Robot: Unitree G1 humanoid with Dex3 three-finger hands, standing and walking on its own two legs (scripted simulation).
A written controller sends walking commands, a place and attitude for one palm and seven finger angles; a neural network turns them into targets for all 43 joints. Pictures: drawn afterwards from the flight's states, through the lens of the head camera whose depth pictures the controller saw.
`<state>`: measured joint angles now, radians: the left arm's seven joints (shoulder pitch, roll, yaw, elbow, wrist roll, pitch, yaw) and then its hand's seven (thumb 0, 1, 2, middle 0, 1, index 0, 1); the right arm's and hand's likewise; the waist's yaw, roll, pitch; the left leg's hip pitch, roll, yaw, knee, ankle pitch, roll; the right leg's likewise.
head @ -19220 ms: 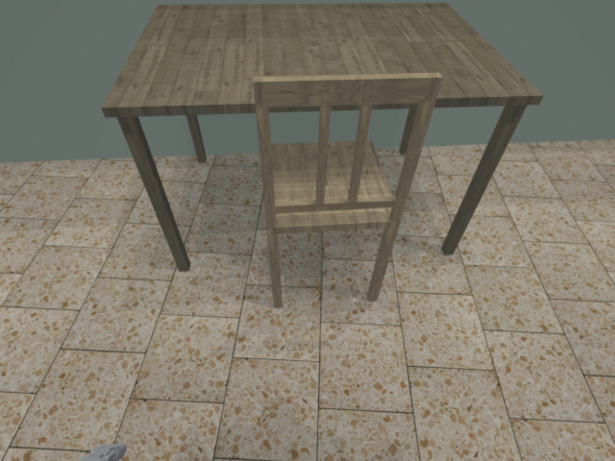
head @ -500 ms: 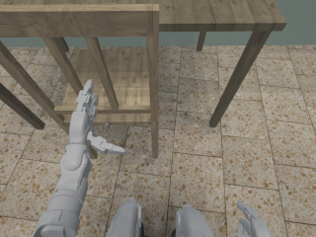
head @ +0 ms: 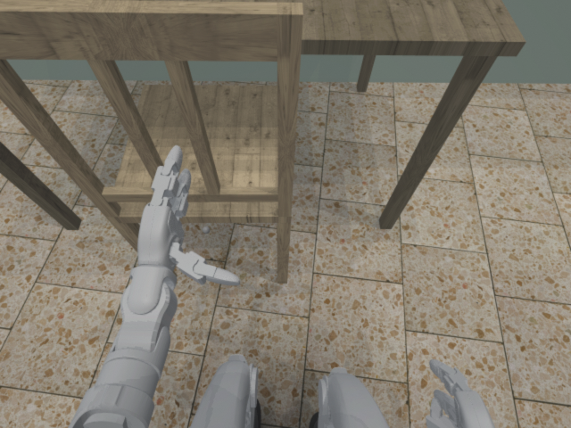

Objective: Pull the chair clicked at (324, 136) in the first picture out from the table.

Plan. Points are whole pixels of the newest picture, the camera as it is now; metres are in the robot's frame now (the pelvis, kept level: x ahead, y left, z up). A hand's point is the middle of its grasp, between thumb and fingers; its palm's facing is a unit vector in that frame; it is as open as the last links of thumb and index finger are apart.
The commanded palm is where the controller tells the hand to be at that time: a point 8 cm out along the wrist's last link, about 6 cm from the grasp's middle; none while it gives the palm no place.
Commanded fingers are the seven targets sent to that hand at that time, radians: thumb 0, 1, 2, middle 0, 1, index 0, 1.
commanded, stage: aim the fingers beside a spindle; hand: left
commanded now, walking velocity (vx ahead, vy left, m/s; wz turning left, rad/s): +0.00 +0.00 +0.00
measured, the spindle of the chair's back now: (140, 138) +0.53 +0.25 +0.04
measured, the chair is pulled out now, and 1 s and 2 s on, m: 0.00 0.00 0.00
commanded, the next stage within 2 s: none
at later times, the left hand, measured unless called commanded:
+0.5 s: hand (214, 226) +0.38 +0.12 +0.02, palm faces +0.00 -1.00 -0.03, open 16.9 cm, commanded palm +0.36 +0.18 +0.03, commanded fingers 0.00 -0.50 0.30 -0.06 -0.08 -0.06 -0.08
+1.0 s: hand (193, 216) +0.38 +0.14 +0.05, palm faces +0.07 -1.00 -0.07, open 16.9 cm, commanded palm +0.36 +0.18 +0.03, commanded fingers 0.00 -0.50 0.30 -0.06 -0.08 -0.06 -0.08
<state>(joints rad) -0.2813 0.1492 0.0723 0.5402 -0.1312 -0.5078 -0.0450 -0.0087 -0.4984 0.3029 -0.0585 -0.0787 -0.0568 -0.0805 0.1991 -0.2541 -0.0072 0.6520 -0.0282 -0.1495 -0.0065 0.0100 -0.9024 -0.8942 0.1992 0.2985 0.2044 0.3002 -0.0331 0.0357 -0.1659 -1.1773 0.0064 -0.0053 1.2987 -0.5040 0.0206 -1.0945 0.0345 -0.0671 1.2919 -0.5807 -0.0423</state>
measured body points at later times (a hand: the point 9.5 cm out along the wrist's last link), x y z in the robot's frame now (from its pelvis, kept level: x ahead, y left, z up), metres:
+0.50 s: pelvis +0.00 +0.00 +0.00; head +0.11 +0.00 +0.44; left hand +0.38 +0.17 +0.02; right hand +0.13 -0.25 -0.12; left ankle +0.06 +0.10 -0.61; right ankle +0.02 -0.10 -0.61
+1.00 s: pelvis +0.01 -0.01 +0.00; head +0.11 -0.01 +0.44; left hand +0.37 +0.19 +0.05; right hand +0.15 -0.26 -0.12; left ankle +0.06 +0.10 -0.61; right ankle +0.02 -0.10 -0.61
